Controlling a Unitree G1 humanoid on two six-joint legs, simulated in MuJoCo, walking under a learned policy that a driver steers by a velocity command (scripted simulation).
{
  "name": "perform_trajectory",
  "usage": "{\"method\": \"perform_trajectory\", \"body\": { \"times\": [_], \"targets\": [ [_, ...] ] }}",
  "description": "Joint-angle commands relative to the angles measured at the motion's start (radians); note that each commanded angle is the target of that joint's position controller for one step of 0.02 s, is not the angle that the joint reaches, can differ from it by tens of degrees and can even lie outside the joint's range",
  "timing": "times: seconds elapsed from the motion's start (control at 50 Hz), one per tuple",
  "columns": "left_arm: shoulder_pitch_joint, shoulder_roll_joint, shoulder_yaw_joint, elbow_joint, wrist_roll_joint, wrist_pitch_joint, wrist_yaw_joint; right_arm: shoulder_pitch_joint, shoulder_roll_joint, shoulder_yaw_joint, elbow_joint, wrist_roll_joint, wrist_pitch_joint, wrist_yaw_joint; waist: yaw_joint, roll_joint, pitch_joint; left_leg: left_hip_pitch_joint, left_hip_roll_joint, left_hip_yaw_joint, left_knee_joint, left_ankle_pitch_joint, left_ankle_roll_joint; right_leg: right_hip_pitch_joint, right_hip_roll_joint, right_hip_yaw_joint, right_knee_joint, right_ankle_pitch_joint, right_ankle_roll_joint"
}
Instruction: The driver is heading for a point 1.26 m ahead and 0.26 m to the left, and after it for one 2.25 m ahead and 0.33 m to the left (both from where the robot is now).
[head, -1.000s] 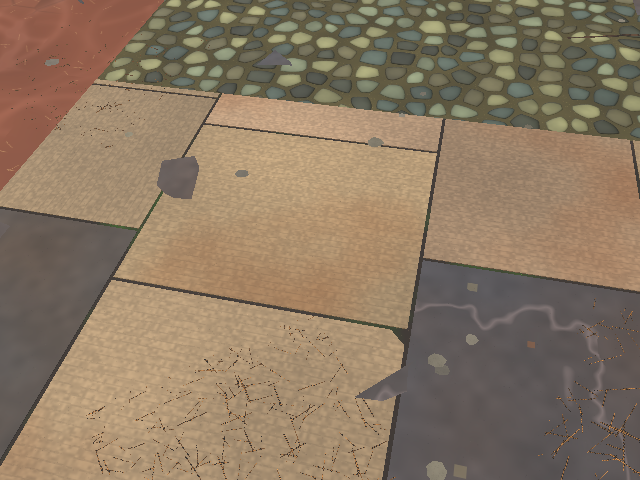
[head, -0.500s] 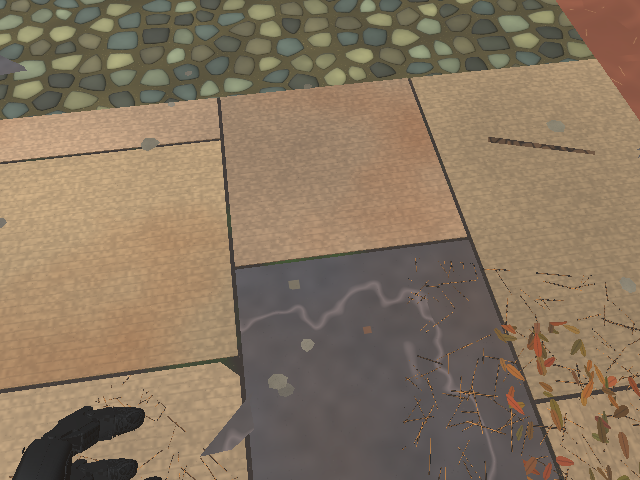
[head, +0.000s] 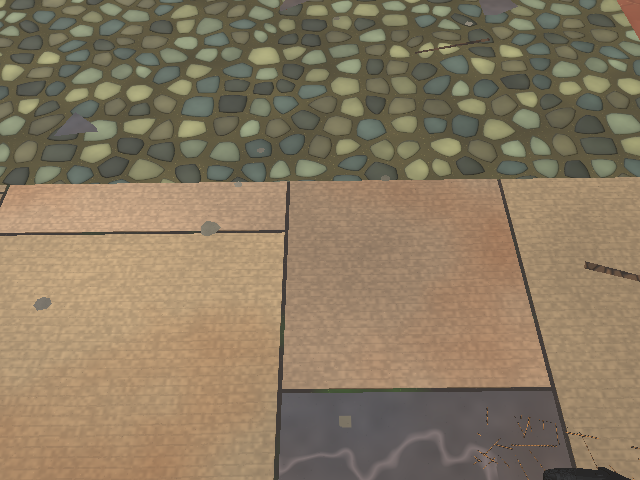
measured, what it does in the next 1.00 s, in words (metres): walks ahead, turning left: left foot, then right foot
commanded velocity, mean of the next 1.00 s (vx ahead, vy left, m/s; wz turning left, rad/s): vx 0.50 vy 0.00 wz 0.45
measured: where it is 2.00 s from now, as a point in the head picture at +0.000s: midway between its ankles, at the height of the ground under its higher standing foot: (269, 234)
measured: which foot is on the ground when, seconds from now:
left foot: up 0.00-0.00, down 0.02-0.48, up 0.50-0.98, down 1.00-1.00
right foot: down 0.00-0.02, up 0.04-0.46, down 0.48-1.00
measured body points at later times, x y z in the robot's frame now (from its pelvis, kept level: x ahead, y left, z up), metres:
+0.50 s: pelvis +0.31 -0.01 +0.00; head +0.34 -0.01 +0.45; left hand +0.46 +0.28 -0.06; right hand +0.44 -0.29 -0.11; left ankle +0.16 +0.09 -0.71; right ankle +0.45 -0.10 -0.73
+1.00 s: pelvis +0.54 +0.10 +0.00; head +0.57 +0.12 +0.45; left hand +0.37 +0.33 -0.13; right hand +0.87 +0.04 -0.06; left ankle +0.59 +0.25 -0.73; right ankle +0.46 -0.10 -0.72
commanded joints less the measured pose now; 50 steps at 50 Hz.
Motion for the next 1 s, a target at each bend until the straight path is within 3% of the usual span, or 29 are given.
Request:
{"method": "perform_trajectory", "body": {
  "times": [0.02, 0.04, 0.06, 0.08, 0.1, 0.12, 0.14, 0.16, 0.22, 0.3, 0.34, 0.38, 0.42, 0.46, 0.48, 0.5, 0.52, 0.54, 0.56, 0.58, 0.64, 0.7, 0.76, 0.82, 0.88, 0.94, 0.96, 0.98, 1.0],
  "targets": [
    [-0.021, 0.183, 0.042, -0.060, 0.003, 0.015, 0.023, 0.141, -0.180, -0.070, -0.055, -0.003, -0.012, -0.005, -0.140, -0.112, -0.139, 0.272, -0.089, 0.058, -0.032, -0.064, 0.079, -0.017, -0.267, 0.001, 0.411, 1.309, -0.037],
    [-0.022, 0.160, 0.028, -0.087, 0.019, 0.006, 0.031, 0.309, -0.249, -0.092, -0.033, -0.005, -0.004, -0.020, -0.212, -0.033, -0.262, 0.607, 0.060, -0.156, -0.020, 0.013, 0.150, -0.255, -0.237, -0.019, 0.701, 1.030, -0.003],
    [0.108, 0.031, -0.012, -0.109, 0.035, -0.019, 0.006, 0.343, -0.313, -0.107, -0.025, 0.005, -0.005, -0.019, -0.122, 0.228, -0.378, 0.994, 0.311, -0.701, -0.064, -0.154, 0.353, -0.719, -0.010, 0.027, 1.078, 0.030, 0.082],
    [0.026, 0.115, -0.001, -0.108, 0.009, -0.053, -0.010, 0.371, -0.207, -0.085, -0.024, 0.011, 0.002, -0.030, -0.190, 0.132, -0.414, 1.046, 0.310, -0.814, -0.175, -0.247, 0.334, -0.838, -0.018, 0.172, 1.167, -0.104, 0.074],
    [-0.084, 0.150, 0.008, -0.156, -0.031, -0.076, -0.023, 0.316, -0.186, -0.077, -0.035, 0.002, 0.008, -0.040, -0.196, 0.080, -0.260, 0.939, 0.283, -0.665, -0.204, -0.224, 0.284, -0.913, -0.077, 0.184, 1.144, -0.026, 0.064],
    [-0.137, 0.135, 0.000, -0.176, -0.024, -0.090, -0.022, 0.255, -0.181, -0.076, -0.051, -0.002, 0.012, -0.044, -0.165, -0.033, -0.168, 0.789, 0.247, -0.573, -0.223, -0.137, 0.260, -0.898, -0.115, 0.166, 1.064, 0.032, 0.058],
    [-0.159, 0.129, 0.004, -0.181, -0.002, -0.093, -0.018, 0.203, -0.169, -0.072, -0.063, -0.004, 0.014, -0.046, -0.125, -0.084, -0.084, 0.651, 0.210, -0.506, -0.249, -0.024, 0.249, -0.864, -0.136, 0.149, 0.976, 0.059, 0.067],
    [-0.138, 0.129, 0.008, -0.185, 0.009, -0.086, -0.017, 0.176, -0.159, -0.066, -0.075, -0.016, 0.014, -0.050, -0.087, -0.055, -0.065, 0.558, 0.184, -0.464, -0.275, 0.050, 0.251, -0.801, -0.155, 0.149, 0.936, 0.076, 0.078],
    [-0.093, 0.096, -0.001, -0.176, 0.018, -0.057, -0.011, 0.141, -0.162, -0.068, -0.072, -0.006, 0.016, -0.060, -0.042, -0.003, -0.026, 0.386, 0.142, -0.373, -0.318, 0.137, 0.254, -0.734, -0.169, 0.109, 0.780, 0.087, 0.133],
    [-0.246, 0.044, -0.024, -0.210, 0.019, -0.053, -0.010, 0.172, -0.207, -0.084, -0.046, 0.005, 0.028, -0.080, -0.096, 0.030, -0.005, 0.234, 0.048, -0.260, -0.306, 0.051, 0.180, -0.599, -0.117, 0.068, 0.450, 0.386, 0.165],
    [-0.303, 0.057, -0.019, -0.221, 0.004, -0.059, -0.015, 0.221, -0.212, -0.086, -0.027, 0.009, 0.037, -0.083, -0.128, 0.043, -0.021, 0.251, 0.053, -0.293, -0.283, -0.031, 0.152, -0.543, -0.084, 0.078, 0.349, 0.492, 0.166],
    [-0.319, 0.085, -0.006, -0.227, -0.007, -0.065, -0.018, 0.241, -0.206, -0.086, -0.017, 0.016, 0.043, -0.085, -0.126, 0.060, -0.029, 0.309, 0.077, -0.358, -0.235, -0.115, 0.130, -0.524, -0.083, 0.116, 0.284, 0.482, 0.151],
    [-0.297, 0.114, 0.012, -0.223, -0.011, -0.071, -0.019, 0.237, -0.199, -0.086, -0.017, 0.013, 0.046, -0.085, -0.102, 0.082, -0.033, 0.365, 0.107, -0.422, -0.170, -0.155, 0.107, -0.492, -0.090, 0.134, 0.256, 0.413, 0.121],
    [-0.186, 0.138, 0.035, -0.197, -0.008, -0.077, -0.014, 0.227, -0.162, -0.077, -0.024, 0.006, 0.049, -0.082, -0.037, 0.088, -0.065, 0.352, 0.072, -0.422, -0.051, -0.147, 0.066, -0.334, -0.103, 0.117, 0.208, 0.354, 0.070],
    [-0.066, 0.182, 0.051, -0.190, 0.008, -0.081, -0.006, 0.233, -0.098, -0.054, -0.038, -0.003, 0.045, -0.076, 0.017, 0.009, -0.169, 0.278, 0.014, -0.355, 0.181, -0.219, 0.029, -0.134, -0.234, 0.234, 0.203, 0.280, 0.011],
    [0.029, 0.270, 0.073, -0.165, 0.026, -0.066, -0.005, 0.359, -0.027, -0.031, -0.066, 0.013, 0.036, -0.074, -0.019, -0.291, -0.308, -0.025, -0.122, -0.201, 0.521, -0.540, -0.038, 0.183, -0.464, 0.657, 0.116, 0.053, -0.143],
    [0.047, 0.220, 0.068, -0.155, 0.005, -0.059, -0.014, 0.372, -0.107, -0.041, -0.060, 0.027, 0.034, -0.076, -0.011, -0.326, -0.285, -0.189, -0.057, -0.198, 0.705, -0.575, -0.056, 0.183, -0.520, 0.883, 0.038, -0.208, -0.175],
    [0.002, 0.154, 0.051, -0.169, 0.000, -0.056, -0.011, 0.287, -0.176, -0.061, -0.057, 0.025, 0.040, -0.078, 0.013, -0.206, -0.160, -0.228, -0.017, -0.200, 0.770, -0.478, -0.063, 0.080, -0.475, 0.752, 0.019, -0.224, -0.134],
    [-0.042, 0.127, 0.042, -0.171, 0.005, -0.051, -0.009, 0.220, -0.184, -0.066, -0.069, 0.011, 0.046, -0.080, 0.008, -0.133, -0.086, -0.209, 0.014, -0.165, 0.767, -0.402, -0.068, -0.027, -0.432, 0.596, 0.022, -0.080, -0.104],
    [-0.075, 0.102, 0.034, -0.164, 0.010, -0.048, -0.009, 0.181, -0.174, -0.068, -0.081, 0.001, 0.047, -0.079, -0.005, -0.114, -0.034, -0.187, 0.040, -0.162, 0.725, -0.349, -0.070, -0.114, -0.387, 0.481, 0.008, 0.059, -0.095],
    [-0.098, 0.072, 0.028, -0.138, 0.010, -0.057, -0.005, 0.183, -0.124, -0.066, -0.085, 0.012, 0.061, -0.067, -0.039, -0.161, -0.001, -0.109, 0.083, -0.133, 0.652, -0.286, -0.073, -0.216, -0.328, 0.287, -0.055, 0.233, -0.090],
    [-0.074, 0.101, 0.040, -0.100, 0.006, -0.066, -0.008, 0.133, -0.087, -0.055, -0.105, 0.003, 0.069, -0.065, -0.037, -0.117, 0.020, -0.144, 0.093, -0.133, 0.550, -0.234, -0.083, -0.214, -0.346, 0.204, -0.094, 0.347, -0.121],
    [-0.062, 0.119, 0.044, -0.065, 0.003, -0.061, -0.013, 0.083, -0.063, -0.042, -0.109, 0.000, 0.059, -0.057, -0.029, -0.093, 0.022, -0.135, 0.083, -0.129, 0.375, -0.118, -0.081, -0.186, -0.336, 0.122, -0.108, 0.435, -0.127],
    [-0.041, 0.141, 0.046, -0.033, -0.012, -0.051, -0.012, -0.021, -0.048, -0.030, -0.127, 0.000, 0.041, -0.039, 0.002, -0.084, 0.051, -0.081, 0.070, -0.070, 0.193, -0.010, -0.070, -0.182, -0.318, 0.047, -0.115, 0.465, -0.113],
    [0.020, 0.162, 0.049, 0.011, -0.026, -0.037, -0.014, -0.110, -0.047, -0.025, -0.157, 0.006, 0.031, -0.024, 0.024, -0.086, 0.075, -0.054, 0.056, -0.031, 0.087, -0.019, -0.050, -0.124, -0.343, 0.038, -0.104, 0.491, -0.107],
    [0.039, 0.183, 0.052, 0.043, -0.038, -0.018, -0.013, -0.122, -0.077, -0.036, -0.173, 0.001, 0.026, -0.017, -0.007, -0.113, 0.063, 0.024, 0.023, -0.002, 0.010, -0.124, -0.005, -0.053, -0.369, 0.040, -0.025, 0.699, -0.088],
    [0.032, 0.194, 0.052, 0.050, -0.042, -0.012, -0.011, -0.059, -0.102, -0.050, -0.159, -0.004, 0.023, -0.020, -0.056, -0.126, 0.019, 0.140, -0.007, 0.018, -0.025, -0.133, 0.015, -0.055, -0.358, 0.030, 0.058, 0.864, -0.074],
    [0.021, 0.189, 0.047, 0.054, -0.044, -0.007, -0.008, 0.086, -0.141, -0.074, -0.115, -0.007, 0.022, -0.027, -0.140, -0.115, -0.065, 0.355, -0.034, 0.037, -0.077, -0.075, 0.044, -0.104, -0.318, -0.002, 0.216, 0.962, -0.050],
    [0.013, 0.157, 0.031, 0.040, -0.030, -0.013, -0.006, 0.253, -0.201, -0.099, -0.073, -0.015, 0.027, -0.043, -0.214, -0.091, -0.184, 0.660, 0.059, -0.057, -0.031, -0.038, 0.082, -0.294, -0.275, -0.019, 0.442, 0.794, -0.013]
  ]
}}
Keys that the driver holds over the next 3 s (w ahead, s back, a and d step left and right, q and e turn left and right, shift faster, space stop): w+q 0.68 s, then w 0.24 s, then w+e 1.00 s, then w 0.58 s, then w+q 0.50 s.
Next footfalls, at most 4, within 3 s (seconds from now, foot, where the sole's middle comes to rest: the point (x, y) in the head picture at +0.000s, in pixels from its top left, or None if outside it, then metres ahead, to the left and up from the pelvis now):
0.02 left None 0.20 0.10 -0.76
0.48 right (403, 470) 0.49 -0.09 -0.76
1.00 left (236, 395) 0.63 0.27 -0.76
1.52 right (308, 263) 0.99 0.14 -0.76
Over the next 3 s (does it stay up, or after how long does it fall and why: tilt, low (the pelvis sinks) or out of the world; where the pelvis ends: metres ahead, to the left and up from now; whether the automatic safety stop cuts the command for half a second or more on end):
stays up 1.60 0.19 0.01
